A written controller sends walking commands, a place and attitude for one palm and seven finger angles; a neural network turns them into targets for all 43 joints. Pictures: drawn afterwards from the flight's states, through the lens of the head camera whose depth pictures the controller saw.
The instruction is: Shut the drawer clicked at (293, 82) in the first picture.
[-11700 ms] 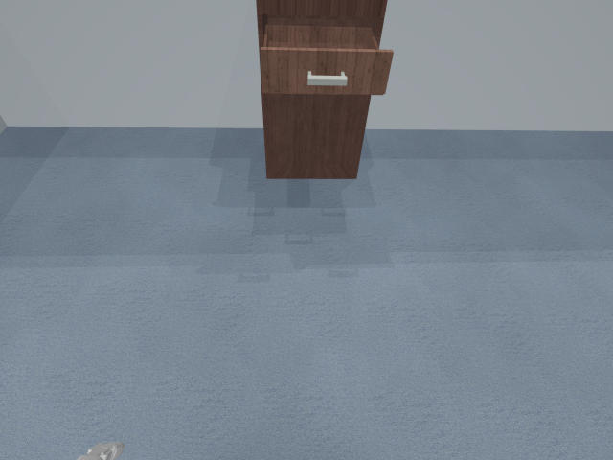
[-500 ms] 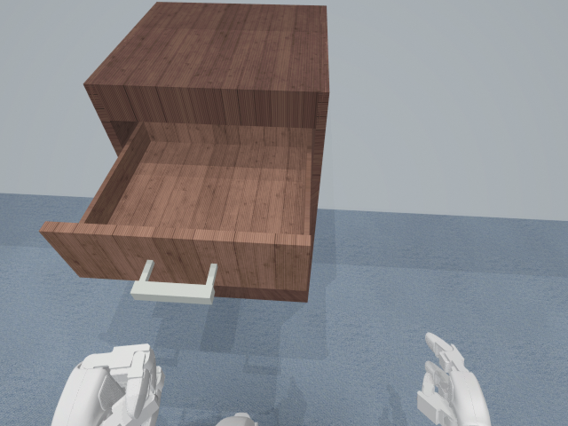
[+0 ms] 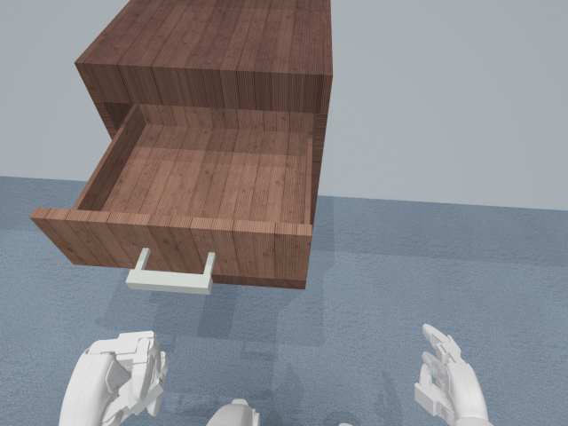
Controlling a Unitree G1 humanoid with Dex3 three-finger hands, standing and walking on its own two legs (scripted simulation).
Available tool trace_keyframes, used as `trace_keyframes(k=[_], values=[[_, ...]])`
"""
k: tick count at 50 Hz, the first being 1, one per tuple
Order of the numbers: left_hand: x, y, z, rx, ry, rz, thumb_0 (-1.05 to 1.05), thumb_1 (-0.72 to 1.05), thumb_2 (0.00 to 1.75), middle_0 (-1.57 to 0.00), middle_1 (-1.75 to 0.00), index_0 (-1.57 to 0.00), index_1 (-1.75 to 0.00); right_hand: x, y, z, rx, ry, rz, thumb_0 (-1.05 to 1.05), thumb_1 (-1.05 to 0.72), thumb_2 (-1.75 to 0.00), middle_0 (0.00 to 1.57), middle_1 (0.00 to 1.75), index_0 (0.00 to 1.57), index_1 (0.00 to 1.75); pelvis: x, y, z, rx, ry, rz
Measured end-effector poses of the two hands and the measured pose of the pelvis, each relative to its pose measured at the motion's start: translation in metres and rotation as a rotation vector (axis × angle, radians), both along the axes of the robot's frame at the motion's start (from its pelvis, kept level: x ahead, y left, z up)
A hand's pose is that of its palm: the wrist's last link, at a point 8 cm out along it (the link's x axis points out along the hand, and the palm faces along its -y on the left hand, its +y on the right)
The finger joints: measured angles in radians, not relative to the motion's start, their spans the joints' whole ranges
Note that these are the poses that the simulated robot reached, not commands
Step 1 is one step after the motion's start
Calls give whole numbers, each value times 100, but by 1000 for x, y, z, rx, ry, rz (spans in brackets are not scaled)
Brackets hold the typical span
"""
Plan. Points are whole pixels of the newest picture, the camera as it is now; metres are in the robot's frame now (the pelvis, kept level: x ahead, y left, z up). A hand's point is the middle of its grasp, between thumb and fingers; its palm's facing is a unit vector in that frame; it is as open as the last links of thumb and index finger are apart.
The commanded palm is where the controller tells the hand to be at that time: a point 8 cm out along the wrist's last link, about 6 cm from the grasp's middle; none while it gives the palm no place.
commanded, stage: bring the fist close to the handle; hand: left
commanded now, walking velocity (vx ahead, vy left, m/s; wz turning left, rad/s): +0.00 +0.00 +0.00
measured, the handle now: (174, 269) +0.34 +0.20 -0.01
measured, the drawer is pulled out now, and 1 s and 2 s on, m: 0.29 0.29 0.26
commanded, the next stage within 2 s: push the drawer shut in 1.14 s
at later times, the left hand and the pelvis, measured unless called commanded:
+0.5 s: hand (181, 358) +0.21 +0.15 +0.02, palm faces -0.02 -1.00 -0.03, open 3.3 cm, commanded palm +0.19 +0.22 +0.02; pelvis +0.00 +0.00 -0.03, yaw -1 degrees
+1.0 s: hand (178, 346) +0.22 +0.16 +0.00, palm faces -0.01 -1.00 -0.03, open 3.3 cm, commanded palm +0.20 +0.22 +0.00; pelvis +0.00 +0.01 -0.04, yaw -2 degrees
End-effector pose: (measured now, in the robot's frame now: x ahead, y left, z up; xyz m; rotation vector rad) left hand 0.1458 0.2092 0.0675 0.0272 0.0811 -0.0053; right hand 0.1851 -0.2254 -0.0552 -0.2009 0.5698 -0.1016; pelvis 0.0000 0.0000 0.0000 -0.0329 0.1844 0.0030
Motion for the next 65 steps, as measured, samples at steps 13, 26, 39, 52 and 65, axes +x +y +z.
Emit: trace_keyframes(k=[13, 26, 39, 52, 65], values=[[26, -4, -25, 5, 15, -13, 2, 90, 90, -140, -160, -140, -160, -14, 0, -24, -1, 79, -26, 2, -91, -90, 20, 30, 20, 30, 0, 3, -14, 1, 50, -15], [42, -5, -52, 9, -6, -16, 2, 90, 90, -140, -160, -140, -160, -17, -6, -45, -29, 133, -23, 2, -91, -90, 20, 30, 20, 30, -2, 3, -31, -5, 106, -18], [65, 8, -73, 8, -17, -7, 2, 90, 90, -140, -160, -140, -160, -21, -8, -63, -39, 181, -32, 2, -91, -90, 20, 30, 20, 30, -2, 4, -44, -13, 148, -23], [57, 9, -68, 9, -26, 10, 2, 90, 90, -140, -160, -140, -160, -20, 0, -63, -29, 188, -34, 2, -91, -90, 20, 30, 20, 30, -2, 10, -44, -15, 151, -25], [59, 2, -67, -4, -51, -21, 2, 90, 90, -140, -160, -140, -160, -17, 6, -62, -38, 173, -16, 1, -91, -90, 20, 30, 20, 30, -5, 13, -47, -22, 153, -21]])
